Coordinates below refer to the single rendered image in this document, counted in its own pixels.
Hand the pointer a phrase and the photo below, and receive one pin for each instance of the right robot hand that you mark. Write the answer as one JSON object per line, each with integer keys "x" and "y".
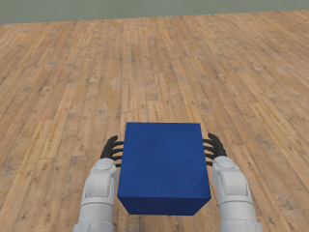
{"x": 217, "y": 148}

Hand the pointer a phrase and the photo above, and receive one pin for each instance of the carton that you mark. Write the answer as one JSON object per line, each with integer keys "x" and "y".
{"x": 163, "y": 169}

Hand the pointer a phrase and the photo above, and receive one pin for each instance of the left robot forearm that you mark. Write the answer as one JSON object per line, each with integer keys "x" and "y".
{"x": 98, "y": 197}

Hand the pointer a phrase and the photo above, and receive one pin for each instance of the right robot forearm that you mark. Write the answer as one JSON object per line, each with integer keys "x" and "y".
{"x": 234, "y": 198}

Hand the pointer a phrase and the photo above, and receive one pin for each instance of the left robot hand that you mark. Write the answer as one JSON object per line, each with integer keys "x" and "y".
{"x": 107, "y": 152}

